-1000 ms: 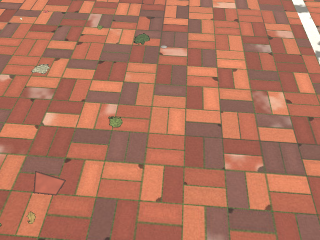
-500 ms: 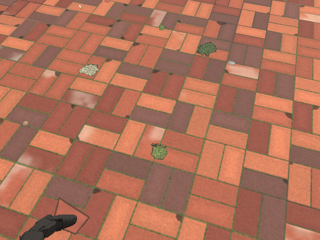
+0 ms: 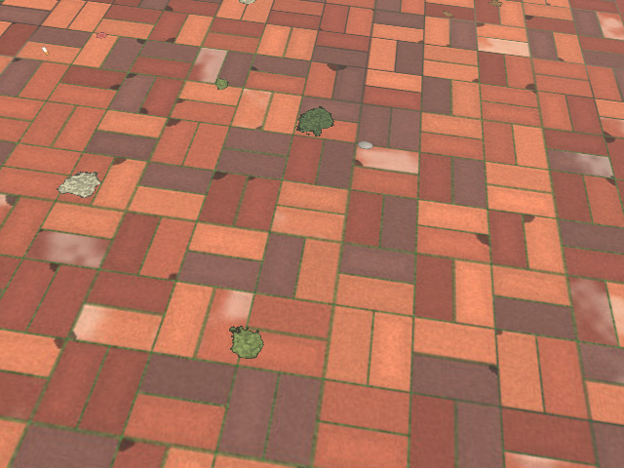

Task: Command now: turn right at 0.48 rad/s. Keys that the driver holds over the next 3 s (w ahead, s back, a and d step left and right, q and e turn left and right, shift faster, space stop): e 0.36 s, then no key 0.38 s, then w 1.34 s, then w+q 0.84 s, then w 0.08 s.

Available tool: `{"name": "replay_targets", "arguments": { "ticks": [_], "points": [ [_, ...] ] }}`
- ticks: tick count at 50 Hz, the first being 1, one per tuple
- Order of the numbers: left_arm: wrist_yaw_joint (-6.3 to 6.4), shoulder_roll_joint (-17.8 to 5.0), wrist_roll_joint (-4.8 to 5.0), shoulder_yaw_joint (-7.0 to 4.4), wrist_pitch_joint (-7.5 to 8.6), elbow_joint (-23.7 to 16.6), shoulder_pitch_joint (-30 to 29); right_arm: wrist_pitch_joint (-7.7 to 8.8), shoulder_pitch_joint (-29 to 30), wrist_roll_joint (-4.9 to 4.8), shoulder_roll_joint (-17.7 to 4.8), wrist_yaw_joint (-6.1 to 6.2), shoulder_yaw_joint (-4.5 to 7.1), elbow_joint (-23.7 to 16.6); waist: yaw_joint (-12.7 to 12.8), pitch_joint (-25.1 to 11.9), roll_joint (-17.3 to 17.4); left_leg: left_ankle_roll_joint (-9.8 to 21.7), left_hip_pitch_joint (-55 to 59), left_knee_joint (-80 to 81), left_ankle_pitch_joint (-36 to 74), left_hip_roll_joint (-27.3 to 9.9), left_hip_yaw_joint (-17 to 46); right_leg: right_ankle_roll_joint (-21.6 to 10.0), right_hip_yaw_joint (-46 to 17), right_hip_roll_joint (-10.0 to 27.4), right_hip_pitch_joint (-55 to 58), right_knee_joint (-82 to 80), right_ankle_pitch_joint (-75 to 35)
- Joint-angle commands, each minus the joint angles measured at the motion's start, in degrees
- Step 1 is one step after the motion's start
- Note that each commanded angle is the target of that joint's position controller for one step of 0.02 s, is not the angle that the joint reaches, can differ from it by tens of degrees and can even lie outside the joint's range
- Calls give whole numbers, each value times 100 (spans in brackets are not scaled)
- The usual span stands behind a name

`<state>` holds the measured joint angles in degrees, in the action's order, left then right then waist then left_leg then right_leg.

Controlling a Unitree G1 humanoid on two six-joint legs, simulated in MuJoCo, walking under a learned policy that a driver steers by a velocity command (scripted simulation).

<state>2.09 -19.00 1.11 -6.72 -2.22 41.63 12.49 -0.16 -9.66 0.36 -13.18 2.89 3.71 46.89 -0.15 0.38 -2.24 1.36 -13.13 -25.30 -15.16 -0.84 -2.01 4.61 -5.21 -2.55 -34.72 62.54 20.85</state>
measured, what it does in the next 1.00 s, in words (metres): walks ahead, turning right: right foot, then left foot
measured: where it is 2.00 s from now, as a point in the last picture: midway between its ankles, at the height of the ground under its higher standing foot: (398, 420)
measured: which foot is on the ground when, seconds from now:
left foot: down 0.00-0.24, up 0.26-0.62, down 0.64-0.98, up 1.00-1.00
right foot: up 0.00-0.20, down 0.22-1.00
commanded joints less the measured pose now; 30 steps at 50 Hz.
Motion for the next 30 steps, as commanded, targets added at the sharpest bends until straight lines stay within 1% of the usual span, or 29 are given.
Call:
{"name": "replay_targets", "arguments": {
  "ticks": [1,3,4,5,8,9,10,11,12,13,14,15,16,17,18,19,21,23,25,28,29,30],
  "points": [
    [-84,-8,27,110,32,-638,-459,-6,-56,-24,-946,64,226,-275,-202,-328,992,1041,1368,444,3360,-1370,764,175,224,305,-757,-542,-205],
    [-169,31,19,166,33,-795,-640,-48,-92,-28,-1132,68,285,-278,-270,-370,1079,1073,1290,438,3355,-1484,627,137,416,412,-361,-1080,-149],
    [-208,8,20,174,36,-851,-684,-60,-74,-35,-1218,57,312,-293,-274,-379,1111,1072,1183,427,3391,-1538,550,82,522,430,-111,-1324,-129],
    [-242,-46,27,163,33,-878,-681,-65,-39,-48,-1287,38,336,-305,-252,-385,1145,1049,1064,387,3426,-1559,458,11,640,410,157,-1556,-107],
    [-331,-183,35,106,1,-925,-654,-35,-28,-144,-1372,-23,375,-304,-209,-353,1227,925,989,148,3329,-1666,343,-255,865,314,696,-2309,-206],
    [-356,-193,36,84,-8,-913,-570,-18,26,-191,-1384,-31,381,-303,-118,-362,1216,819,946,-34,3234,-1665,281,-389,925,266,970,-2739,-420],
    [-362,-206,21,50,-6,-839,-351,2,89,-240,-1354,-38,374,-292,48,-425,1134,636,782,-382,3089,-1564,108,-556,1018,149,1491,-3383,-938],
    [-307,-414,-14,-48,6,-747,-36,53,-177,-217,-1197,-76,340,-185,158,-625,737,294,365,-1113,2711,-1261,-241,-787,801,98,2406,-3941,-1868],
    [-195,-1082,-38,-234,12,-768,371,105,-209,27,-940,-117,263,-325,214,-1017,-535,-264,-1124,-2729,774,-760,-671,-1286,-804,1253,3904,-3842,-4326],
    [-218,-1502,-192,-269,73,-851,485,173,74,169,-724,-148,147,-683,274,-1507,-1585,-548,-2589,-4102,-2583,127,-138,-2676,-2732,2594,4449,-3830,-5635],
    [-265,-1086,-230,-158,150,-859,476,158,361,37,-1049,-171,242,-631,540,-1622,-661,-554,-2690,-4756,-2493,-51,578,-2759,-2381,2495,4190,-3997,-5031],
    [-258,-917,-188,-97,215,-853,92,120,419,-93,-1095,-161,260,-645,341,-1151,-499,-476,-2752,-4740,-1975,-145,629,-2412,-1788,2107,3729,-4040,-4459],
    [-218,-771,-83,-67,212,-864,-265,75,314,-71,-1057,-94,269,-538,145,-849,-187,-465,-2743,-4415,-1487,-223,628,-2043,-1423,1724,3328,-4093,-3765],
    [-185,-668,-6,-25,179,-906,-515,27,269,-2,-1134,-33,300,-523,34,-661,-232,-493,-2605,-4091,-1125,-249,640,-1862,-1263,1542,2946,-4167,-3439],
    [-159,-690,-32,-14,147,-934,-622,5,168,28,-1105,-28,303,-512,-72,-650,-344,-525,-2240,-4015,-858,-149,571,-1820,-1134,1379,2561,-4213,-3423],
    [-140,-671,-78,-2,134,-942,-659,0,14,17,-1026,-40,288,-478,-139,-713,-386,-558,-2068,-3854,-679,-71,521,-1820,-1043,1318,2466,-4238,-3385],
    [-98,-604,-101,26,152,-895,-620,0,-68,-13,-904,-48,242,-455,-117,-786,-468,-613,-1866,-3314,-501,-49,506,-1823,-957,1277,2436,-4245,-3277],
    [-63,-592,-97,42,150,-823,-578,-2,51,-5,-796,-63,182,-506,-36,-775,-519,-633,-1629,-2725,-364,-81,530,-1793,-966,1252,2352,-4226,-2900],
    [-51,-617,-121,52,131,-764,-570,-1,142,-12,-779,-91,153,-568,33,-710,-624,-616,-1318,-2297,-339,-89,516,-1795,-1057,1259,2158,-4253,-2419],
    [-96,-562,-152,111,115,-664,-547,26,196,-43,-860,-142,164,-633,113,-549,-678,-530,-920,-1722,-459,-54,461,-1780,-1285,1290,1982,-4185,-1971],
    [-107,-513,-144,144,116,-630,-564,44,180,-50,-846,-160,160,-644,96,-501,-670,-478,-771,-1433,-447,-36,434,-1748,-1357,1277,1973,-4105,-1914],
    [-112,-442,-122,190,115,-605,-630,73,80,-45,-789,-185,150,-627,-11,-472,-609,-401,-475,-902,-180,-7,373,-1660,-1360,1211,1917,-3975,-1878]
  ]
}}
Next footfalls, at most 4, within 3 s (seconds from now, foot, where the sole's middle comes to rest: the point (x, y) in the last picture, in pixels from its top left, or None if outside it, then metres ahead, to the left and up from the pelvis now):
0.22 right None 0.07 -0.15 -0.78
0.64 left None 0.15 0.07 -0.78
1.42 left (332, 452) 0.50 -0.05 -0.78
1.98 right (465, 364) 0.72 -0.37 -0.78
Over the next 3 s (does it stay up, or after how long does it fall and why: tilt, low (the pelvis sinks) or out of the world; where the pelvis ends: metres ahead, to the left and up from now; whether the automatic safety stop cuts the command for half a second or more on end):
stays up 1.16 -0.31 -0.02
